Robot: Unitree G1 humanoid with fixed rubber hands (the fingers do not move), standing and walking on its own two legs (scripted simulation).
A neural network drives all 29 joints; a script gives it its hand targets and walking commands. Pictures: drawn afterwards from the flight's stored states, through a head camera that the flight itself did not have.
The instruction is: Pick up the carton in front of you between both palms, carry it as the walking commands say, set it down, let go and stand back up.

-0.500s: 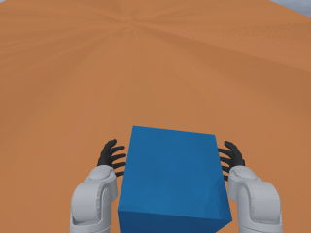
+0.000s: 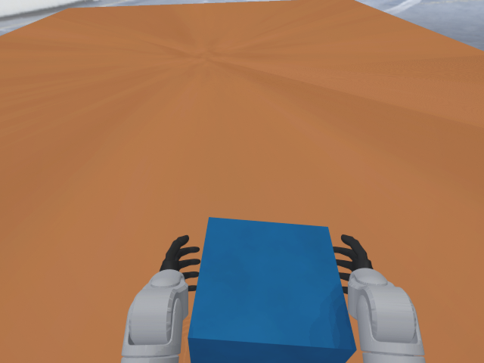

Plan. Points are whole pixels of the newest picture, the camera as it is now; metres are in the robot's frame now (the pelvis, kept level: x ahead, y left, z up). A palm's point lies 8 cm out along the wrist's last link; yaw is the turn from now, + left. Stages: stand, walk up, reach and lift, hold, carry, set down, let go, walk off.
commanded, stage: carry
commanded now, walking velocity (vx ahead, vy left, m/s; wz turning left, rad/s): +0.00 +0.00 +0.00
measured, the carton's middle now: (260, 311) +0.26 +0.01 -0.02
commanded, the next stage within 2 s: none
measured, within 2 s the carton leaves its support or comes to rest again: neither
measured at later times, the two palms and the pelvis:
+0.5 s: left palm (179, 291) +0.27 +0.14 +0.03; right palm (358, 291) +0.27 -0.15 +0.03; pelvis -0.03 +0.00 +0.00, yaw +0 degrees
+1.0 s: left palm (177, 246) +0.35 +0.16 +0.04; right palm (338, 248) +0.34 -0.14 +0.05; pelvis +0.06 +0.02 +0.01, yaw -2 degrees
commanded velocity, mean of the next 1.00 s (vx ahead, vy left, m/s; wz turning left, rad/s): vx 0.19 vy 0.00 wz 0.00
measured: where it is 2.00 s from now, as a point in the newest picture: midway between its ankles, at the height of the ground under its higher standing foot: outside the picture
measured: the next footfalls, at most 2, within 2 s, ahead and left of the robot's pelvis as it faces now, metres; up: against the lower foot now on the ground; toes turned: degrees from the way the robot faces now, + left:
right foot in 1.30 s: +0.34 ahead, -0.14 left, +0.00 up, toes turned -10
left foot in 1.64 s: +0.44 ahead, +0.09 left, +0.00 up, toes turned -18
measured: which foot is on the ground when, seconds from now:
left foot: down 0.00-1.00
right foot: down 0.00-0.92, up 0.94-1.00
